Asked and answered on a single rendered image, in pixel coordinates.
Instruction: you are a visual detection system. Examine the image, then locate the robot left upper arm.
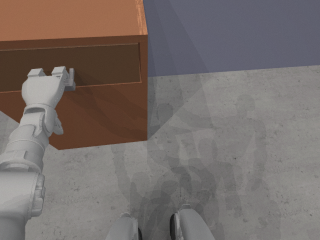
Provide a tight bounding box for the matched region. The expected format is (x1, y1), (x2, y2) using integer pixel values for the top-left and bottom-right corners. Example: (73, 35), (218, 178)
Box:
(0, 171), (46, 240)

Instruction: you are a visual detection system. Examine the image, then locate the robot left hand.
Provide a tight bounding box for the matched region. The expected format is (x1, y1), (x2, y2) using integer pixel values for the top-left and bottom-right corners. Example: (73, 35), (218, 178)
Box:
(21, 66), (69, 135)

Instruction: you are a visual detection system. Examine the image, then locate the left robot thigh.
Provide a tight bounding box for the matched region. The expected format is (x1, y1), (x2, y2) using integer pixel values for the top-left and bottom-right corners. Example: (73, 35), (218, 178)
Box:
(105, 217), (139, 240)

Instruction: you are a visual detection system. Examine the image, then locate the left robot shin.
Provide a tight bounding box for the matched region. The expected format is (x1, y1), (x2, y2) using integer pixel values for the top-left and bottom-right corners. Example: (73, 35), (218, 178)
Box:
(120, 212), (133, 219)

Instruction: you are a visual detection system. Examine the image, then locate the cabinet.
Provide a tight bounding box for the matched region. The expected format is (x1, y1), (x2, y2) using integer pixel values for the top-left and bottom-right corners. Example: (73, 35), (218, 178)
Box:
(0, 0), (148, 150)

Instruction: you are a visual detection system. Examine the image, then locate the drawer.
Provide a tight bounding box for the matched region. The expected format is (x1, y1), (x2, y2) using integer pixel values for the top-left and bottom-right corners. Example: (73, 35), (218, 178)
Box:
(0, 42), (140, 92)

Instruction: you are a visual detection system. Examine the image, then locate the handle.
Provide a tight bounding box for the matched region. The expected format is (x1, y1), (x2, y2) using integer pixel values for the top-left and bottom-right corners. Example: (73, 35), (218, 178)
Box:
(63, 68), (76, 92)

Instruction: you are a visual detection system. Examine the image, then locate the robot left forearm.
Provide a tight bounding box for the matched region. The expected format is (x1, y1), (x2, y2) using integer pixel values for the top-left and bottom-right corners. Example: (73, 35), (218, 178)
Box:
(0, 103), (56, 175)

